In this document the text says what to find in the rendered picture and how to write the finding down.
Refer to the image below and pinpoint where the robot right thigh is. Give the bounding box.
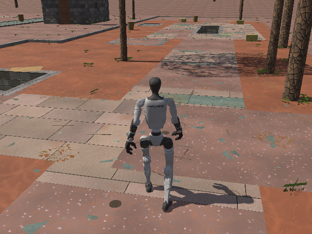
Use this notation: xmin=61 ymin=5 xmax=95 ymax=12
xmin=163 ymin=137 xmax=174 ymax=176

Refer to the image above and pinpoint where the left robot forearm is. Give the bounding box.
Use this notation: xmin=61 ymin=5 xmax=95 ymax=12
xmin=127 ymin=119 xmax=137 ymax=142

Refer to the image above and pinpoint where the right robot hand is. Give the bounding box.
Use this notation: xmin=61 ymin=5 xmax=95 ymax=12
xmin=172 ymin=131 xmax=183 ymax=140

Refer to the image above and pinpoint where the right robot forearm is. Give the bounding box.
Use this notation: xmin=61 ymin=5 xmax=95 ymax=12
xmin=174 ymin=117 xmax=182 ymax=133

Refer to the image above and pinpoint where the right robot upper arm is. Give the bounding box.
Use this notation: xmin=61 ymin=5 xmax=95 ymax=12
xmin=166 ymin=98 xmax=178 ymax=124

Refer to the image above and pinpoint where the humanoid robot torso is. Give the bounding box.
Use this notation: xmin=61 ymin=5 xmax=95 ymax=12
xmin=144 ymin=96 xmax=167 ymax=146

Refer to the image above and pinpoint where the left robot hand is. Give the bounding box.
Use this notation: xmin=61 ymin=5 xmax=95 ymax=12
xmin=125 ymin=141 xmax=136 ymax=155

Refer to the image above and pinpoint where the left robot upper arm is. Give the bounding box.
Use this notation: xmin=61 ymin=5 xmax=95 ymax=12
xmin=133 ymin=98 xmax=145 ymax=126

